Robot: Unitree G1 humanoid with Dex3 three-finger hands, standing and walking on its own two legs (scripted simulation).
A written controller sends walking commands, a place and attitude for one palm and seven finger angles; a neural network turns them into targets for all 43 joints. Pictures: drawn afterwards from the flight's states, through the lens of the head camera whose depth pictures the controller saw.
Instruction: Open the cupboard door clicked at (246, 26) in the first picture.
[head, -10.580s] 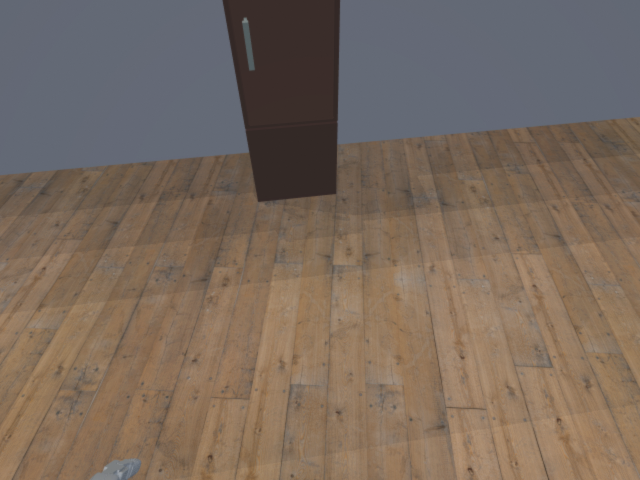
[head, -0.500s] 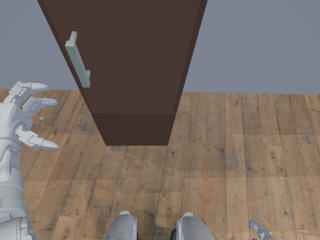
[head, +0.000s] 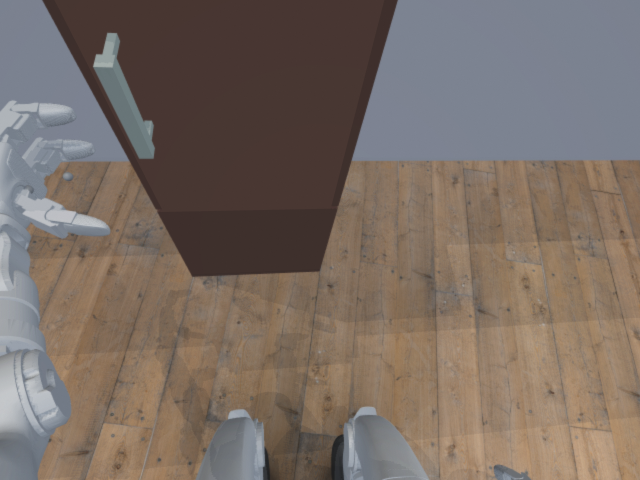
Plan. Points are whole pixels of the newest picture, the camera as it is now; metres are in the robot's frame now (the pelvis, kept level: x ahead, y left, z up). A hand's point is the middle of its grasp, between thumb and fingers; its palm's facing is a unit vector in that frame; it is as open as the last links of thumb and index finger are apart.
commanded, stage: move the hooked fingers beside the handle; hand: left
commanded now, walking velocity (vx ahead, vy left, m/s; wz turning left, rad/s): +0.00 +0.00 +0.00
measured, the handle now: (130, 102) +0.56 +0.23 +0.06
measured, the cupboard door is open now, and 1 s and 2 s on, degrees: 0 0 0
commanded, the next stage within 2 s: slide the fingers in behind the handle in 1.26 s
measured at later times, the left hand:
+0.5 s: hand (79, 125) +0.52 +0.28 +0.06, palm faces +0.05 -1.00 -0.03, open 14.0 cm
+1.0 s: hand (74, 133) +0.51 +0.29 +0.05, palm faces +0.04 -1.00 -0.02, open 14.0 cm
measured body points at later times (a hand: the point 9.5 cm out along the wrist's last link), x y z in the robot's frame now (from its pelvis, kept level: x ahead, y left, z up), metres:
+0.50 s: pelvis +0.00 +0.00 -0.02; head +0.18 +0.03 +0.40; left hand +0.51 +0.34 +0.06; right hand +0.00 -0.28 -0.11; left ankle +0.02 +0.09 -0.65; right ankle +0.02 -0.13 -0.65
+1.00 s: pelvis +0.01 +0.00 -0.01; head +0.18 +0.05 +0.41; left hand +0.51 +0.34 +0.05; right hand +0.01 -0.27 -0.10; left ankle +0.02 +0.09 -0.65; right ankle +0.02 -0.13 -0.65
